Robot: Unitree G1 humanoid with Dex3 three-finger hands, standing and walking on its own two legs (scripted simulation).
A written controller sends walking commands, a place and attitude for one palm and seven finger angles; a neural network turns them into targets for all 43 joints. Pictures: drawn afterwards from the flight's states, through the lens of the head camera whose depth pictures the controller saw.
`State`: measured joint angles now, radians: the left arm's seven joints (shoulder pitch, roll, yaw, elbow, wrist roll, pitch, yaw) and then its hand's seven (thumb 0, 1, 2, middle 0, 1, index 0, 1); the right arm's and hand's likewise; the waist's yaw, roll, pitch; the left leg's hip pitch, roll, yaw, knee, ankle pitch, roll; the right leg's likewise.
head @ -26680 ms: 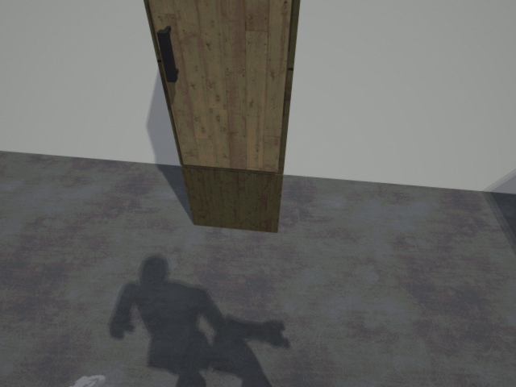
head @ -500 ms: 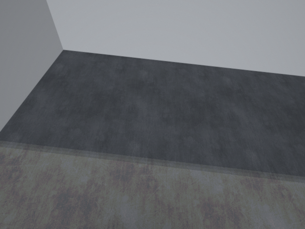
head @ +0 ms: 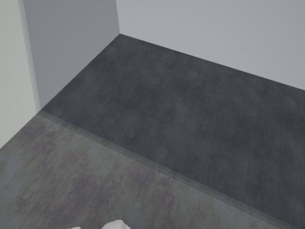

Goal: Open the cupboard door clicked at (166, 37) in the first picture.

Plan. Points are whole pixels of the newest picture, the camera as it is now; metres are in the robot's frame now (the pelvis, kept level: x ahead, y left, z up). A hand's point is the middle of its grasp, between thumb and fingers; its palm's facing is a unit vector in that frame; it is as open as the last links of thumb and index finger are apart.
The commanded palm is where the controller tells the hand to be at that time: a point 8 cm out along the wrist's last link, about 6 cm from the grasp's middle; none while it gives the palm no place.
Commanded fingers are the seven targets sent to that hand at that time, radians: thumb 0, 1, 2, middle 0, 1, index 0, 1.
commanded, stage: turn to face it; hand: left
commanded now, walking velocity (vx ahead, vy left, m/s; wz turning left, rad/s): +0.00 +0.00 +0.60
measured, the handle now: out of the picture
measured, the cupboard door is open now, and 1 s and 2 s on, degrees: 44 44 44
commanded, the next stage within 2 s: none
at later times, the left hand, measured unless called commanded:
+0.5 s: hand out of the picture +0.08 +0.16 -0.15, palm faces +0.28 -0.92 -0.27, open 7.4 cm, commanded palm none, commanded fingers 0.00 0.90 0.90 -0.20 -0.30 -0.20 -0.30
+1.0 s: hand out of the picture +0.09 +0.17 -0.15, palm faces +0.55 -0.77 -0.32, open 7.4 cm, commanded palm none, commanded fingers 0.00 0.90 0.90 -0.20 -0.30 -0.20 -0.30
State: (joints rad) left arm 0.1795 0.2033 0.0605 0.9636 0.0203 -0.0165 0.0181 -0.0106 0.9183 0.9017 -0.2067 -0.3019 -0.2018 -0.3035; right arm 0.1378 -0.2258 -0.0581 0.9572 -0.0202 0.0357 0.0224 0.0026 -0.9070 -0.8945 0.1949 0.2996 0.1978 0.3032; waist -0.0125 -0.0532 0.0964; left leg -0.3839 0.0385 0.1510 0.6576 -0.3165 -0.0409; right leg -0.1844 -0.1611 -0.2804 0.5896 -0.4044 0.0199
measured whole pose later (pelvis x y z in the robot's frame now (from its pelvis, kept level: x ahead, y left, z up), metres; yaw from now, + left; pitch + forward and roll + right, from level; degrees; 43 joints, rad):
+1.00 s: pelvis +0.11 -0.08 -0.01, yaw +34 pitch +1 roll +1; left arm 0.13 0.24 0.06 0.86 0.02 0.01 0.02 0.00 0.90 0.90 -0.20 -0.30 -0.20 -0.30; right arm 0.18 -0.24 -0.07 0.93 -0.02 0.07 0.01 0.00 -0.90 -0.89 0.20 0.30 0.21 0.30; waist -0.01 0.03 0.09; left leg -0.38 -0.01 -0.08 0.77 -0.45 -0.03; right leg -0.32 -0.07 -0.04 0.62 -0.32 0.03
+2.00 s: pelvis +0.16 -0.06 -0.01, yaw +72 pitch +1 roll +1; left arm 0.22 0.23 0.05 0.91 0.01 0.05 0.01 0.00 0.90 0.90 -0.21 -0.30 -0.20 -0.30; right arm 0.12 -0.23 -0.06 0.90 -0.02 0.04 0.03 0.00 -0.90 -0.89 0.20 0.30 0.20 0.30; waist 0.00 -0.06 0.11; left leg -0.33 0.00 0.07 0.65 -0.29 0.02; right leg -0.34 -0.17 -0.15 0.89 -0.53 0.07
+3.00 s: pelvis +0.22 -0.04 +0.00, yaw +106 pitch +0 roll +1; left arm 0.17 0.21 0.05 0.90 0.02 0.02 0.02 0.00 0.90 0.90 -0.20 -0.30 -0.20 -0.30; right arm 0.18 -0.23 -0.06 0.95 -0.02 0.07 0.01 0.00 -0.90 -0.89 0.20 0.30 0.20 0.30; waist -0.01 0.04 0.08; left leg -0.39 -0.03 -0.07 0.81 -0.44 -0.02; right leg -0.27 -0.05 -0.07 0.61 -0.33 0.00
